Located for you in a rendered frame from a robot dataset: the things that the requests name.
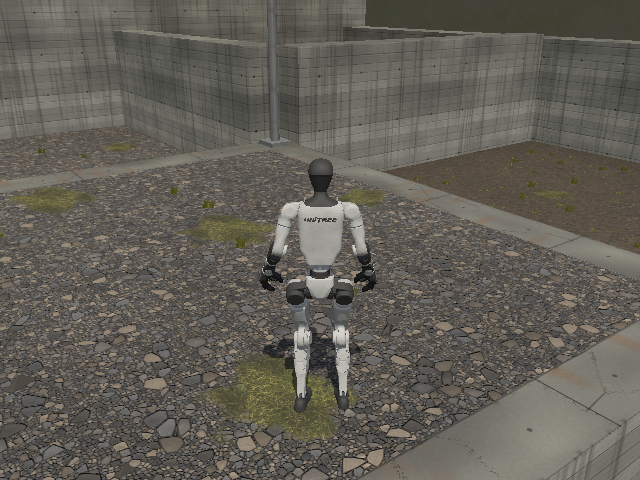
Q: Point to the robot left forearm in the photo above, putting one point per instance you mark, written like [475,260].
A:
[271,262]

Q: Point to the robot right thigh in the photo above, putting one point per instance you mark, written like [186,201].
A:
[342,302]

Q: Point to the robot left foot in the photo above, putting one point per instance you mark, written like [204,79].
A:
[301,403]

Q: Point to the left robot upper arm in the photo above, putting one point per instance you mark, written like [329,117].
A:
[289,211]

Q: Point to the right robot upper arm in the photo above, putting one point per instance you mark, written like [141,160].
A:
[351,211]

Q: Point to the robot right hand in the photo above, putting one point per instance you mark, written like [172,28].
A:
[362,277]

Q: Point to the robot left hand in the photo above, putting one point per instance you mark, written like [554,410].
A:
[264,280]

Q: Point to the robot right forearm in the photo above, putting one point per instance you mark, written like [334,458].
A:
[366,262]

